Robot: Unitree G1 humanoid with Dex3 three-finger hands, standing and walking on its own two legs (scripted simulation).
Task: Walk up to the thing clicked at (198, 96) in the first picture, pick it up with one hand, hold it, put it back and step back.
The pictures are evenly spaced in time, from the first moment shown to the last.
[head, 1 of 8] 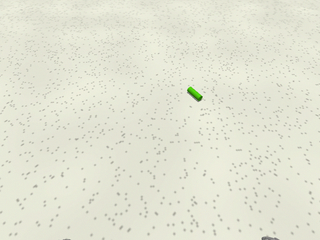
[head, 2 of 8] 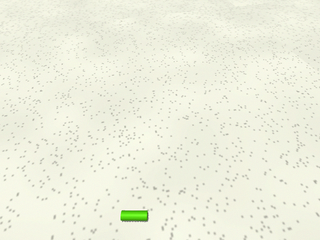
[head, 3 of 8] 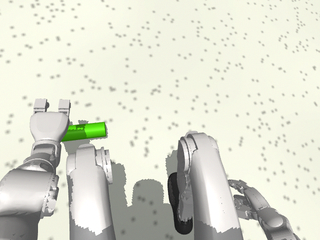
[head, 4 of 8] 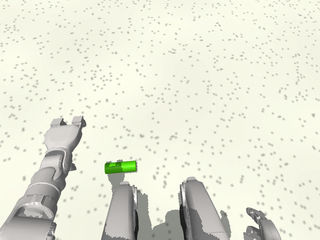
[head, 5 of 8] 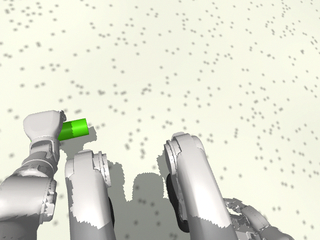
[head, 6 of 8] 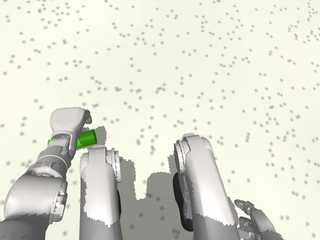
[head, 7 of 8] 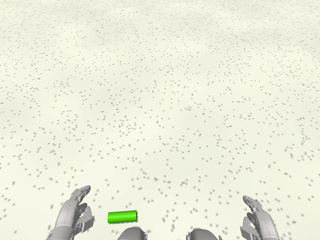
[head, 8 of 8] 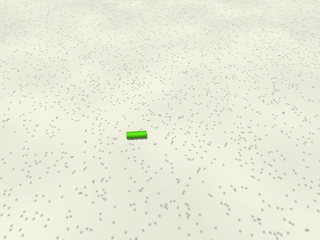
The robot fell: no
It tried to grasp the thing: yes
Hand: left
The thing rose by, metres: 0.65
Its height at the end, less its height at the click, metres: +0.00
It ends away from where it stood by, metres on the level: 0.08
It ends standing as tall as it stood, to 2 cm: yes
